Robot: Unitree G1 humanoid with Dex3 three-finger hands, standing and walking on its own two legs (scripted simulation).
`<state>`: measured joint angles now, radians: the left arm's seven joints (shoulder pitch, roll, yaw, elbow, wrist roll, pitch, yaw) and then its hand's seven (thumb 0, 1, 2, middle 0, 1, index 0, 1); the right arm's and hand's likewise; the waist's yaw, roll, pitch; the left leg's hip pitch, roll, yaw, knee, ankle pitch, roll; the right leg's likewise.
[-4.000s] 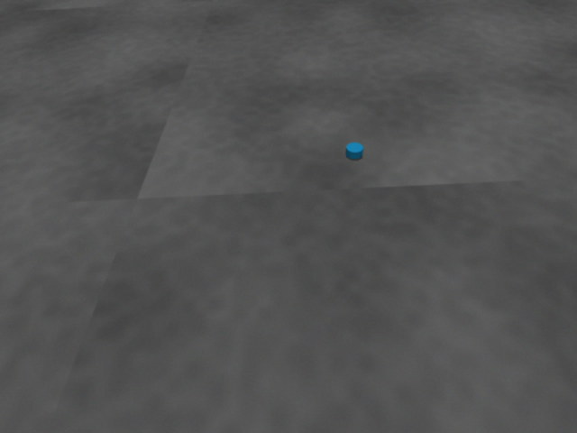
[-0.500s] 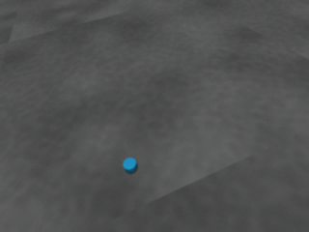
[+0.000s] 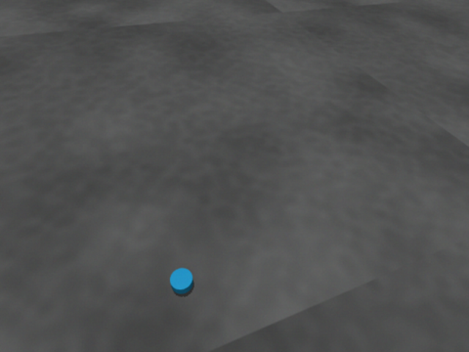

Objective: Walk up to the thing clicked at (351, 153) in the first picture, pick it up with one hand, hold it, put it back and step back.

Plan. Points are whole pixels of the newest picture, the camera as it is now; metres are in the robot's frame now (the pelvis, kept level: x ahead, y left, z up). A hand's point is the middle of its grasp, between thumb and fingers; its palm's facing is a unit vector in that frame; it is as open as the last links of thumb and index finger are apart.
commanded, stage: walk up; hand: left
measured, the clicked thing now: (181, 280) +0.57 +0.21 -0.74
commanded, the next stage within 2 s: none
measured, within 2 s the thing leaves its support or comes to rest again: neither
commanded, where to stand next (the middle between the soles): +0.19 -0.04 m, yaw +0 degrees
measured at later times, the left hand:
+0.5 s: hand (133, 334) +0.21 +0.21 -0.13, palm faces -0.05 -0.92 -0.39, open 7.4 cm
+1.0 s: hand out of the picture +0.19 +0.22 -0.16, palm faces +0.01 -0.95 -0.30, open 7.4 cm
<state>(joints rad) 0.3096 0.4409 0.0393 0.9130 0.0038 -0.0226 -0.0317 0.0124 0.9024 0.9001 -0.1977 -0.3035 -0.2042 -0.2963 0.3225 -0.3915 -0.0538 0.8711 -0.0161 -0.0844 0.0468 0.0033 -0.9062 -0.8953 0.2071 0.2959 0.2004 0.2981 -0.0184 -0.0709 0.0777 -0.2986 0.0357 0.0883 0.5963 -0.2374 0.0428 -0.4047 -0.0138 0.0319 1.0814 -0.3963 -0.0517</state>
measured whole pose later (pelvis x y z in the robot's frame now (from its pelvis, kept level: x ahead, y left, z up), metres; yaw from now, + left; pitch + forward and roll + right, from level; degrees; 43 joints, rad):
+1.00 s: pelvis +0.14 -0.03 +0.01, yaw +0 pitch -3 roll -1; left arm 0.17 0.37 0.01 1.07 0.00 0.01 -0.02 0.01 0.90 0.90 -0.20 -0.30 -0.21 -0.30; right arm 0.17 -0.36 0.02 1.04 -0.01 -0.02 0.02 0.01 -0.90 -0.90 0.21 0.30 0.20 0.30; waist 0.02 -0.03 0.06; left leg -0.27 0.03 0.02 0.52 -0.20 0.00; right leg -0.23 0.00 -0.08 0.48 -0.20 -0.02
